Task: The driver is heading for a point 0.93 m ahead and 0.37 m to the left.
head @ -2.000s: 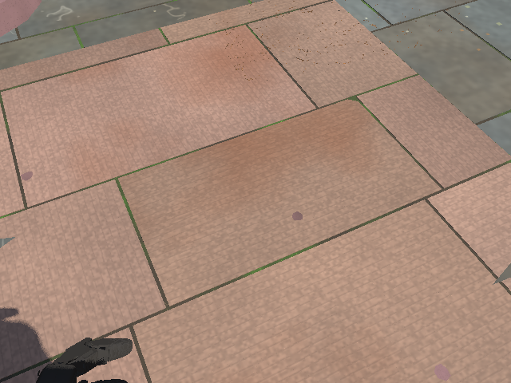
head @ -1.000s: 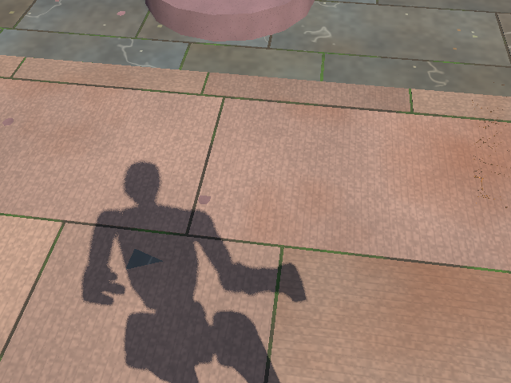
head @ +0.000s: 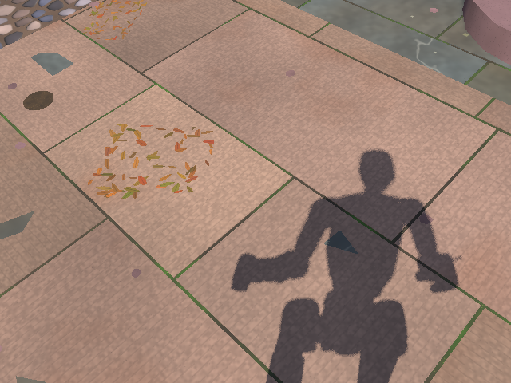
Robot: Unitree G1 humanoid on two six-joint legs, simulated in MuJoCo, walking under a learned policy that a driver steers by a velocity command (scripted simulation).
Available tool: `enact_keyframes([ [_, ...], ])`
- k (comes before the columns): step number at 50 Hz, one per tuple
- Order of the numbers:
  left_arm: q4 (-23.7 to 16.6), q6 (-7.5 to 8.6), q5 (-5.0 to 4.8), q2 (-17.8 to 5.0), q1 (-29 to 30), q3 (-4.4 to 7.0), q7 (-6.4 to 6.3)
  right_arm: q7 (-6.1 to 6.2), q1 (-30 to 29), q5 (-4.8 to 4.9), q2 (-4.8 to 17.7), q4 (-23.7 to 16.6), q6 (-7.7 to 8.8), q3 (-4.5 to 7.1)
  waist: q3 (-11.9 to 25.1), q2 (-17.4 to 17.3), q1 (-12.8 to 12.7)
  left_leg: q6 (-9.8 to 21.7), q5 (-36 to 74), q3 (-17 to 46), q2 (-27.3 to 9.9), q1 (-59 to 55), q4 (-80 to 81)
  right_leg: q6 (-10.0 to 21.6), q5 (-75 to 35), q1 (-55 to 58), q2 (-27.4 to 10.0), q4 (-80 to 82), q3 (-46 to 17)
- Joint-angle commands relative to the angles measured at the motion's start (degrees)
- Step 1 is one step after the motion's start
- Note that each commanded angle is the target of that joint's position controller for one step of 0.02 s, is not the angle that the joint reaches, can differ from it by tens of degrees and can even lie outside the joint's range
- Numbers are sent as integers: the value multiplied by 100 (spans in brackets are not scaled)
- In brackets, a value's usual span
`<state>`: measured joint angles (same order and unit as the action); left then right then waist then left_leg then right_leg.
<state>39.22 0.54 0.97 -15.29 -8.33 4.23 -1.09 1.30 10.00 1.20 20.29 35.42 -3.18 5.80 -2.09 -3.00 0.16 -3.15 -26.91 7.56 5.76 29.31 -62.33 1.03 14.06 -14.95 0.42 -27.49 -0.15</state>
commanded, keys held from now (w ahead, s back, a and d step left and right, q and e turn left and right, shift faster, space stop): no key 0.32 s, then w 0.56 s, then w+q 0.12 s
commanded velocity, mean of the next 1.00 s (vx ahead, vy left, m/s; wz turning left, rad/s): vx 0.23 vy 0.00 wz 0.16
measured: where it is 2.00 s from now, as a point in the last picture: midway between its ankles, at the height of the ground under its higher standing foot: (212, 288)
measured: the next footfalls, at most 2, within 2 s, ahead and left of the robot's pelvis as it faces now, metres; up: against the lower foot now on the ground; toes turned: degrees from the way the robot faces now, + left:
left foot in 0.26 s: +0.02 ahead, +0.15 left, +0.00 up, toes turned +3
right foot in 0.68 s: +0.13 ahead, -0.08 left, +0.00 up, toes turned +4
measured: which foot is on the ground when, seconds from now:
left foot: up 0.00-0.24, down 0.26-0.68, up 0.70-1.00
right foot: down 0.00-0.26, up 0.28-0.66, down 0.68-1.00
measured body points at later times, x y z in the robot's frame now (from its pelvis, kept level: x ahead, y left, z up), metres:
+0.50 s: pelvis +0.01 +0.04 +0.01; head +0.02 +0.05 +0.46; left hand +0.11 +0.34 -0.10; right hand +0.16 -0.21 -0.09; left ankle -0.02 +0.15 -0.74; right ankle +0.01 -0.09 -0.69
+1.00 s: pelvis +0.18 +0.00 +0.01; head +0.20 -0.02 +0.46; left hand +0.15 +0.27 -0.11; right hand +0.39 -0.23 -0.09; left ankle +0.32 +0.19 -0.67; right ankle +0.09 -0.09 -0.74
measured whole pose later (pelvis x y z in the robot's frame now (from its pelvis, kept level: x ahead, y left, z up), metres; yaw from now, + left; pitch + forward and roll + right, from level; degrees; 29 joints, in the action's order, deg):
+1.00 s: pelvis +0.18 +0.00 +0.01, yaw +7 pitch +1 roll +0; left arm 47.1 4.5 0.2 -14.8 -23.4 1.2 0.4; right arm -1.3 9.3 1.0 16.6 39.6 3.5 3.3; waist -0.8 -2.7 -4.1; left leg -0.5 1.3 1.4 -5.3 39.3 -44.4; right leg 3.6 14.3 1.4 2.6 -11.3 3.0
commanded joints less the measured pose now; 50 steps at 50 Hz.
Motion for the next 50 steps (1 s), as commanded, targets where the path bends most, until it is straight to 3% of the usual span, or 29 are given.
enact_keyframes([
  [1,-474,24,-39,-726,368,138,-105,1,115,28,413,-299,-15,167,274,1053,28,-255,314,-201,-335,574,-697,1059,-1841,599,-1349,930,-934],
  [4,-358,-46,-9,-871,32,174,-113,-11,-218,-11,167,-458,29,38,512,1217,-204,-309,185,-355,-456,383,340,1213,-2185,1125,-1442,817,-823],
  [6,-341,-71,-55,-1014,103,211,-64,-44,-258,-67,44,-486,48,-51,629,1308,-223,-251,42,-527,-568,-188,1162,1231,-2335,1038,-1495,747,-696],
  [8,-289,-89,-118,-1107,87,228,-7,-67,-198,-53,97,-452,50,-59,658,1420,-240,-190,128,-725,-547,-670,1845,1252,-2470,918,-1559,687,-701],
  [11,-182,-101,-251,-1044,122,161,27,-111,272,-58,88,-214,58,-46,620,1306,29,96,1442,-973,-406,-1699,3741,1013,-2234,613,-1451,332,-600],
  [12,-42,-66,-267,-886,-161,96,40,-104,324,-85,176,-196,64,-38,613,1114,41,267,2066,-788,-476,-2292,4376,671,-1805,286,-1314,194,-492],
  [13,-27,-3,-82,-607,-365,-10,83,-54,420,-115,490,-252,70,1,912,278,-94,488,3364,215,-1273,-3126,4330,137,-725,-273,-939,-444,-125],
  [14,-125,66,115,-284,-478,-133,132,-9,0,-216,712,-368,63,-14,848,-1031,-421,1207,4257,1084,-2188,-2921,4070,-350,1071,-837,-443,-763,308],
  [15,-188,39,48,-576,9,-82,62,-58,-47,-295,331,-369,138,-95,821,-863,-10,1687,3399,1178,-2252,-2332,4232,-488,1557,-623,-466,-1033,50],
  [16,-189,13,-33,-704,147,-40,44,-90,-160,-327,166,-301,217,-161,627,-725,-38,1598,2895,1020,-2017,-2219,4316,-495,1395,-612,-473,-1123,-11],
  [17,-127,-5,-33,-672,152,-40,34,-81,-69,-276,206,-192,263,-143,663,-757,31,1456,1882,937,-1815,-2368,4448,-493,1277,-739,-378,-1183,84],
  [19,-129,-30,-97,-947,248,58,40,-48,409,-140,647,4,304,-19,264,-890,349,1585,231,1469,-2023,-2515,4910,-478,1489,-1572,-327,-2188,27],
  [21,-93,46,-222,-936,160,97,85,-11,565,-96,535,106,351,-54,-78,-684,312,1647,-649,1701,-2101,-2539,5203,-319,1349,-2162,-412,-2643,-88],
  [24,-47,226,-208,-695,235,36,152,15,451,-76,368,125,446,-90,-130,-493,276,1570,-201,1347,-1938,-2587,5344,-156,813,-2123,-471,-2150,-39],
  [26,-23,320,-189,-564,264,-22,215,-14,397,-63,419,129,501,-62,-29,-433,268,1542,240,1020,-1818,-2432,5318,-111,556,-1677,-415,-1569,67],
  [29,-25,365,-217,-600,253,-54,287,-110,476,-1,564,196,540,-13,2,-443,262,1579,314,838,-1812,-2020,5221,-62,390,-958,-288,-919,216],
  [31,48,383,-237,-651,-7,-51,310,-158,434,53,595,240,535,-12,0,-338,56,1506,156,771,-1808,-1567,5039,31,-82,-250,-201,-440,299],
  [33,327,387,-242,-747,-756,10,274,-182,432,0,386,291,529,-91,138,-172,-311,1292,4,575,-1578,-933,4489,109,-132,879,-43,-210,358],
  [34,441,397,-264,-891,-1285,60,221,-194,384,-62,101,292,551,-188,251,80,-552,1046,74,255,-1298,-432,3690,253,118,1569,-376,0,-115],
  [35,448,414,-186,-1435,-1786,153,161,-208,283,-150,-367,98,621,-327,452,1437,-658,543,-91,-572,-595,555,1517,766,1085,2257,-1633,885,-2035],
  [36,462,455,-102,-1768,-1961,237,238,-150,227,10,22,-148,717,-219,492,2017,-653,425,-752,-448,-306,1541,161,1557,2664,2231,-2410,1747,-4131],
  [37,355,504,-120,-1347,-1532,107,257,-134,237,109,423,-84,772,-104,31,1371,-494,501,-299,-150,-713,1936,-405,1535,3152,1953,-2362,1846,-3994],
  [38,292,529,-114,-1084,-1280,28,255,-153,214,105,474,-14,790,-82,-223,1186,-372,573,292,-215,-898,2016,-448,1333,2715,1741,-2073,1812,-3347],
  [40,225,528,-68,-924,-992,-37,248,-160,197,-32,307,102,799,-86,-247,847,-223,551,1101,-273,-1147,1787,-108,1078,1317,1468,-1615,1845,-2363],
  [42,229,533,-65,-867,-1035,-64,218,-194,208,-61,135,154,775,-111,-153,875,-185,442,1669,-418,-1187,1498,129,1007,228,1297,-1330,1969,-1690],
  [45,329,512,-99,-871,-1223,-61,168,-193,-44,-69,-14,78,740,-151,-107,718,-236,245,2249,-554,-1163,1601,776,1015,-1100,1432,-1207,2031,-1006],
  [50,520,466,-87,-966,-1473,-49,88,-336,-860,9,-273,-156,785,-294,-315,718,-532,273,3323,-815,-1008,1054,2352,822,-1631,1273,-1109,2192,-81],
])
Velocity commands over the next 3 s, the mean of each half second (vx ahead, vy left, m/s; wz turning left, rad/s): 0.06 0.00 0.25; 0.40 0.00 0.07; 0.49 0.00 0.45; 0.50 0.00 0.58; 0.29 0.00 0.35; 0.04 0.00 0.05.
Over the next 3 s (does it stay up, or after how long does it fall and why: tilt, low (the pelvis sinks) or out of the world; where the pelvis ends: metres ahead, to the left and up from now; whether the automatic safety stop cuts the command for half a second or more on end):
stays up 0.91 0.36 0.00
